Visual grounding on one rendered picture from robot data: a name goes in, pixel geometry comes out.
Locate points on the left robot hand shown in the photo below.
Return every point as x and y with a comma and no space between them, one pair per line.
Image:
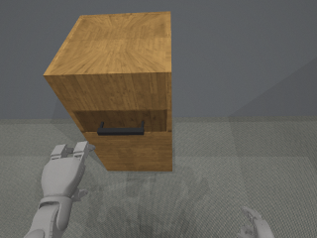
62,174

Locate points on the handle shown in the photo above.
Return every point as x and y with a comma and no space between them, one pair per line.
122,131

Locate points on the cabinet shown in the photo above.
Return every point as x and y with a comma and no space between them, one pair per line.
119,62

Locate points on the right robot hand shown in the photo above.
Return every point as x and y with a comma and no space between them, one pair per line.
260,227

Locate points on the drawer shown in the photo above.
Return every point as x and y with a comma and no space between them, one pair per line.
155,120

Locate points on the left robot forearm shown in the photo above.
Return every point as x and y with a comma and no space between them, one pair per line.
51,218

